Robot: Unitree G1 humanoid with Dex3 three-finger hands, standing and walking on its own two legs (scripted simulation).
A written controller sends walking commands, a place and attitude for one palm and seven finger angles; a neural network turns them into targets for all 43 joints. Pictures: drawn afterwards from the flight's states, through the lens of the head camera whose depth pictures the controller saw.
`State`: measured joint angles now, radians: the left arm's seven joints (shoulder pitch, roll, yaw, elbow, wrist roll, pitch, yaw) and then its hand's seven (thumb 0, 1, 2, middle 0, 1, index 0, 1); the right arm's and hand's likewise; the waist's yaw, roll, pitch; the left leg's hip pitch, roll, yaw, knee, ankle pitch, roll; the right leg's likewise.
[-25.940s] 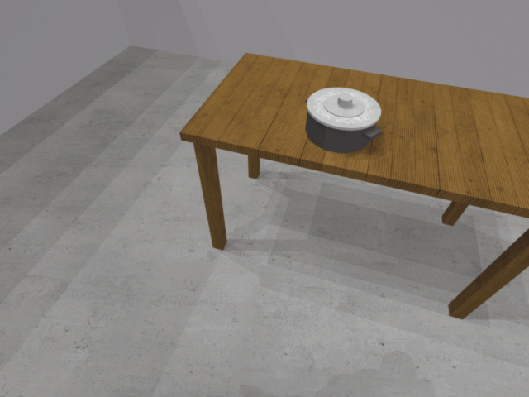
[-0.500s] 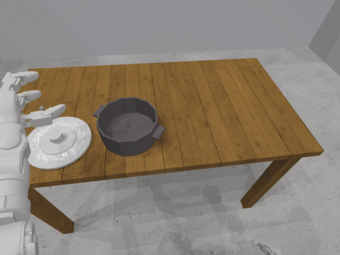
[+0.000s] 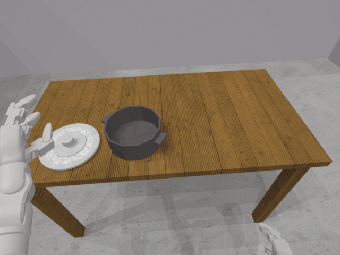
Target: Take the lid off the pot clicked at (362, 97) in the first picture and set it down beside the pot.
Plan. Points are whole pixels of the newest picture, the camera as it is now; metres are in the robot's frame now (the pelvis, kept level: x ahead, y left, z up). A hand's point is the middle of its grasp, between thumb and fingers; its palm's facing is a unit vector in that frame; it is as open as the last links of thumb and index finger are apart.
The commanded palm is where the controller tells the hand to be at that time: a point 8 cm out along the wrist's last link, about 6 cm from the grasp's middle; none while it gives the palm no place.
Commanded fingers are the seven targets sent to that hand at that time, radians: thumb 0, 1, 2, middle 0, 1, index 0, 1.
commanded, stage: draw the hand back to the body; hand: left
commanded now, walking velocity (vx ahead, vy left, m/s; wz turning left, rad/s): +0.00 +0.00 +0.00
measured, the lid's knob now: (67, 140) +0.49 +0.41 -0.08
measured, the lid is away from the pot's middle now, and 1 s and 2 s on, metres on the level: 0.24 0.24 0.24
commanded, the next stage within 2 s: step back with the hand held close in 0.90 s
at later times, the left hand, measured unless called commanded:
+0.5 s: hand (41, 176) +0.22 +0.25 +0.15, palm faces +0.38 -0.86 -0.33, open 7.4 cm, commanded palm +0.16 +0.29 +0.17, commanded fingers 0.00 0.90 0.90 -0.20 -0.30 -0.20 -0.30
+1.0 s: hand (23, 207) +0.16 +0.25 +0.15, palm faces +0.36 -0.86 -0.36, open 7.4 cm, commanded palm +0.11 +0.30 +0.17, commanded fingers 0.00 0.90 0.90 -0.20 -0.30 -0.20 -0.30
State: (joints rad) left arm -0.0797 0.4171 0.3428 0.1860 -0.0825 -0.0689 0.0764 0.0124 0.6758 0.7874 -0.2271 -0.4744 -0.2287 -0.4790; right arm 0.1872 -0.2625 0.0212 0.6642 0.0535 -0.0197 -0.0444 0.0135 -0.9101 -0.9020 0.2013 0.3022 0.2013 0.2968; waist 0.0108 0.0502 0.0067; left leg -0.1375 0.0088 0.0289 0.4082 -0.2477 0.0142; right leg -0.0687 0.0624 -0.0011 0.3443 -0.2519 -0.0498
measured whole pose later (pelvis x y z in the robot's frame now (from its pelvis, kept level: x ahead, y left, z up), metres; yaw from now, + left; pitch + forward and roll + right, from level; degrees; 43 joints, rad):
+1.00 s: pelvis -0.02 +0.02 +0.00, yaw +1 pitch -5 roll -1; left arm 0.53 0.34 0.26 -0.48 -0.08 -0.09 0.08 0.02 0.89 0.90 -0.21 -0.30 -0.21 -0.30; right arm 0.17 -0.22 0.03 0.63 0.01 -0.08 -0.06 0.02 -0.91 -0.90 0.20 0.30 0.20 0.30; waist 0.06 0.06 0.02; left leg -0.09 -0.01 0.02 0.41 -0.23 0.03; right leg -0.01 0.04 -0.01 0.32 -0.23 -0.03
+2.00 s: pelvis -0.11 +0.05 -0.02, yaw +0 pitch +0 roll -3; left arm 0.61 0.43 0.42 -0.65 0.00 -0.26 0.10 0.02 0.88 0.90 -0.21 -0.30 -0.21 -0.30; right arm 0.26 -0.21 -0.01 0.54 0.01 -0.13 -0.04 0.02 -0.91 -0.90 0.20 0.30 0.20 0.30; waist 0.01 0.00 0.04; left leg -0.44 -0.01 0.06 0.63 -0.19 0.09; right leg -0.26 0.03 -0.02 0.59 -0.34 0.01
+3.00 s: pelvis -0.26 +0.07 -0.01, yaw -5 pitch -1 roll -1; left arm 0.79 0.51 0.44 -0.73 -0.04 -0.17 0.10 0.02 0.89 0.90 -0.21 -0.30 -0.21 -0.30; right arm 0.27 -0.16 0.00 0.54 0.03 -0.12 -0.02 0.01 -0.91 -0.90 0.20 0.30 0.20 0.30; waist -0.02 -0.04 0.02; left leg -0.38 0.01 0.06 0.54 -0.19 0.04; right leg -0.24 0.01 -0.04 0.53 -0.33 0.00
